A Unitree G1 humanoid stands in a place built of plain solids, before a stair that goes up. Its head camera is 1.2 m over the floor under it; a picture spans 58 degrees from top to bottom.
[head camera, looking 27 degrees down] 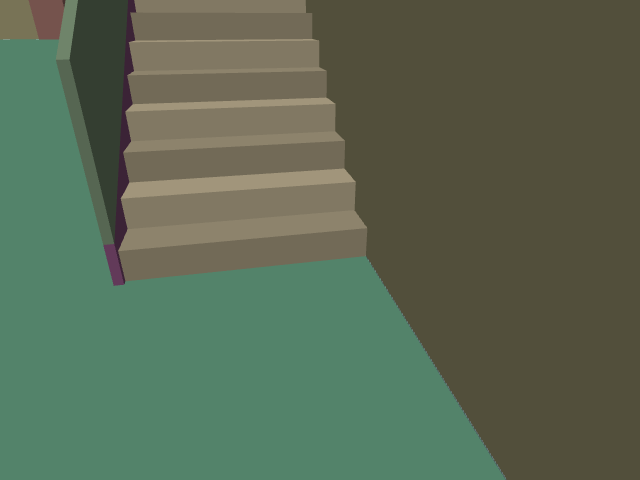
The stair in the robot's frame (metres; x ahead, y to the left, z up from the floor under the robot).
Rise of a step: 0.18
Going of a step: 0.26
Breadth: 1.29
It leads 12 degrees to the left of straight ahead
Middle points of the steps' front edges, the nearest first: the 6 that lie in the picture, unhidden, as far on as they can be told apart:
2.02 0.37 0.18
2.27 0.42 0.36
2.52 0.48 0.53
2.78 0.53 0.71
3.03 0.58 0.89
3.28 0.64 1.07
